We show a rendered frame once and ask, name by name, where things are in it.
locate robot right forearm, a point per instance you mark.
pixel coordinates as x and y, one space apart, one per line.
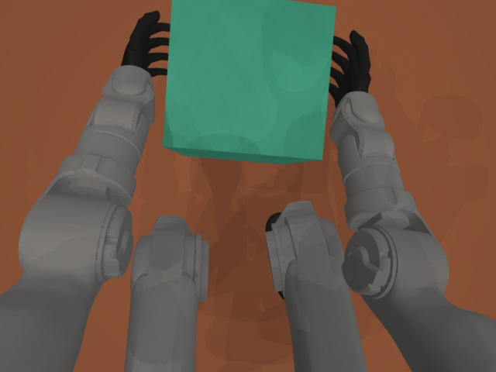
374 189

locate right robot upper arm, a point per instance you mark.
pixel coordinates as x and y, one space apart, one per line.
402 276

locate right robot hand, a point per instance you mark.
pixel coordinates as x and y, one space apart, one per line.
356 75

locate robot right thigh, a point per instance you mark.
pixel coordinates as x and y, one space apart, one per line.
324 331

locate left robot upper arm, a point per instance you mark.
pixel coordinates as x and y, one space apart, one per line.
70 247

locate carton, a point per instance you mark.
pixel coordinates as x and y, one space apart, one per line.
248 79

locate robot right shin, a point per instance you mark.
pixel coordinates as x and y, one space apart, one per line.
331 235

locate left robot hand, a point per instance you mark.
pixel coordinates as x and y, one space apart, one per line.
140 44

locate robot left forearm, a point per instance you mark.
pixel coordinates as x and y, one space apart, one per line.
111 145

